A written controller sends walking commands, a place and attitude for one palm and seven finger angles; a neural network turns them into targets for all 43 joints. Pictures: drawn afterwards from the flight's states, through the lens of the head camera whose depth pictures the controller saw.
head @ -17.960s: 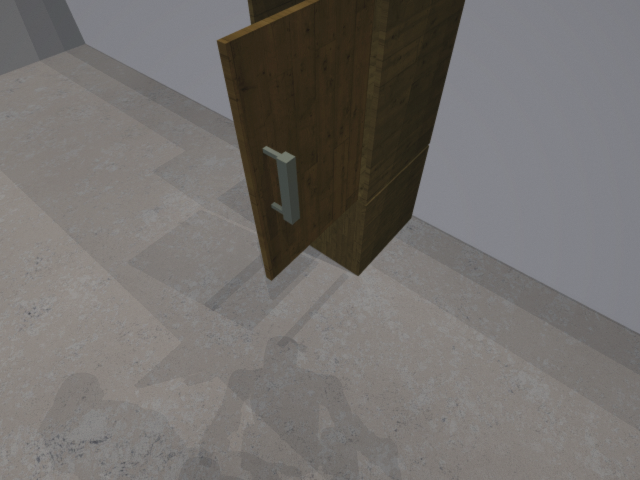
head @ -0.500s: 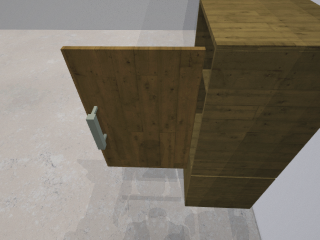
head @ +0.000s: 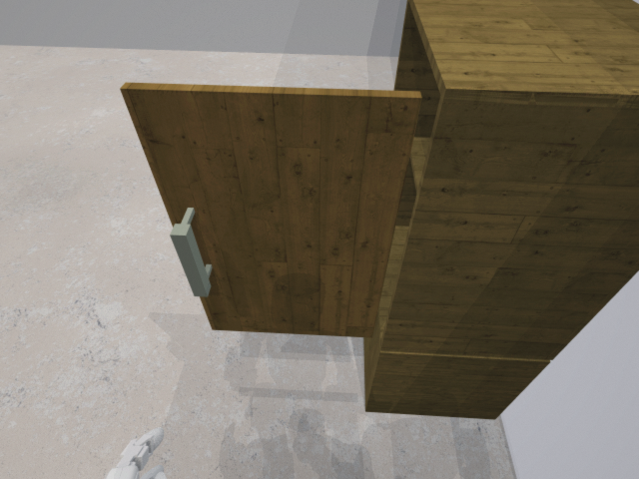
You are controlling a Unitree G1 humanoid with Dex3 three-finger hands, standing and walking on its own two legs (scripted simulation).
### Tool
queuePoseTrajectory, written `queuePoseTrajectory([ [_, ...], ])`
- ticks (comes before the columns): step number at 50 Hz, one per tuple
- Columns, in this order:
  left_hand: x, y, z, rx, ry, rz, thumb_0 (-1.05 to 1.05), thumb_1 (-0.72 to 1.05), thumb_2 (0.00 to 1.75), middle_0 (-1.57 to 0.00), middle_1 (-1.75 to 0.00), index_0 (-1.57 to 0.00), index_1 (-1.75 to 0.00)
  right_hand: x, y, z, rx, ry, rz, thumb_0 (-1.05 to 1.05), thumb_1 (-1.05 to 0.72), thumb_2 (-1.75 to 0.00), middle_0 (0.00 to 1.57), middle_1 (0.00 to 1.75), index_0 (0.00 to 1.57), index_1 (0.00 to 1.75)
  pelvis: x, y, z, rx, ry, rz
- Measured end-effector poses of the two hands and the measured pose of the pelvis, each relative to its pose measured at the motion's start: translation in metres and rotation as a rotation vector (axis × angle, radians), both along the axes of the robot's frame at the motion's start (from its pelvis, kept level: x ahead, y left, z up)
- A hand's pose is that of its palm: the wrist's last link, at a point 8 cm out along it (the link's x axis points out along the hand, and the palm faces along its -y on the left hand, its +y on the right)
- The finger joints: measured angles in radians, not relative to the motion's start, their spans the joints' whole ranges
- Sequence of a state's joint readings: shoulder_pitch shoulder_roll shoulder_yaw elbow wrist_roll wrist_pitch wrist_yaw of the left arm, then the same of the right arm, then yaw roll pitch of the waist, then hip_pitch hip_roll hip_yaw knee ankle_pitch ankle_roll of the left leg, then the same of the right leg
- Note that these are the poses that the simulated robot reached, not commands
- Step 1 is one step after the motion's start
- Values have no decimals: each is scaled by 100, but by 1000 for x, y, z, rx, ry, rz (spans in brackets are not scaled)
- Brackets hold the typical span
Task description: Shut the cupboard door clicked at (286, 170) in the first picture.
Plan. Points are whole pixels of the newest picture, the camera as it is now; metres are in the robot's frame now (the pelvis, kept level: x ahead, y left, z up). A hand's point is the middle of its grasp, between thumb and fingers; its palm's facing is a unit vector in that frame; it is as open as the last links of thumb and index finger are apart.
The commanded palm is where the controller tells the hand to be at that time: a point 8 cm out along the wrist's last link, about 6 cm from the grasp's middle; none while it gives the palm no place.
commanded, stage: raise the hand and make a fist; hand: left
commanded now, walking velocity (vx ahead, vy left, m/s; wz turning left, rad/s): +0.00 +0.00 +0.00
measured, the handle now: (196, 253) +0.47 +0.24 -0.03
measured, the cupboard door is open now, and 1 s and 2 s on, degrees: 90 90 90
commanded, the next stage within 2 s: bring the fist close to the handle in 1.80 s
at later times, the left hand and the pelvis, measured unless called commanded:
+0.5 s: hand (181, 462) +0.15 +0.17 -0.03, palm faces +0.06 -1.00 -0.06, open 5.2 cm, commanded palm +0.13 +0.23 -0.05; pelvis -0.03 -0.02 -0.11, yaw +4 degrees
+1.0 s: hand (196, 441) +0.18 +0.17 -0.05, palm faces -0.09 -1.00 -0.01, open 3.2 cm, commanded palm +0.15 +0.24 -0.03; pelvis -0.02 -0.01 -0.09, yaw +2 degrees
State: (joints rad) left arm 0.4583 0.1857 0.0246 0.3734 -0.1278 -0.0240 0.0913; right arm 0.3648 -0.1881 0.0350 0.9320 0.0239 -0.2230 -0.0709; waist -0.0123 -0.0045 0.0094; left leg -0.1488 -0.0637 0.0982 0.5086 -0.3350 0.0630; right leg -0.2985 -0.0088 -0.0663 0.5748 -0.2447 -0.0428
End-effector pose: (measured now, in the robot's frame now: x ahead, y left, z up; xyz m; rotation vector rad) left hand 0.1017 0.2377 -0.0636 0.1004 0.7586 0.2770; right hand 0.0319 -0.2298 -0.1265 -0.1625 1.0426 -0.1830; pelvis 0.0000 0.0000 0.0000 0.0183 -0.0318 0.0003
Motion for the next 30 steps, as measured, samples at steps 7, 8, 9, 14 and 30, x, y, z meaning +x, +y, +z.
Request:
queuePoseTrajectory([
  [7, 89, -18, 76, -60, -689, -145, 1, 92, 90, -28, -39, -28, -39, 97, -24, 30, -36, -410, 101, 1, -90, -90, 20, 29, 20, 30, -14, -6, -23, 4, 121, 25],
  [8, 87, -23, 73, -88, -747, -180, 1, 92, 90, -29, -40, -29, -40, 108, -27, 36, -49, -449, 121, 1, -90, -90, 20, 29, 20, 30, -15, -9, -29, 7, 140, 20],
  [9, 82, -27, 66, -112, -784, -216, 0, 92, 90, -31, -42, -30, -42, 119, -30, 41, -64, -482, 145, 1, -90, -90, 20, 29, 20, 30, -17, -12, -35, 7, 156, 20],
  [14, 29, -29, -4, -166, -644, -272, 0, 91, 90, -39, -51, -39, -51, 167, -41, 47, -142, -580, 253, 1, -90, -90, 20, 29, 20, 30, -22, -21, -68, -3, 239, 31],
  [30, 68, -33, 13, -141, -677, -423, 1, 91, 90, -68, -83, -68, -83, 142, 22, -53, 86, -389, 214, 1, -90, -90, 20, 30, 20, 30, -33, -20, -103, -52, 328, 53],
])
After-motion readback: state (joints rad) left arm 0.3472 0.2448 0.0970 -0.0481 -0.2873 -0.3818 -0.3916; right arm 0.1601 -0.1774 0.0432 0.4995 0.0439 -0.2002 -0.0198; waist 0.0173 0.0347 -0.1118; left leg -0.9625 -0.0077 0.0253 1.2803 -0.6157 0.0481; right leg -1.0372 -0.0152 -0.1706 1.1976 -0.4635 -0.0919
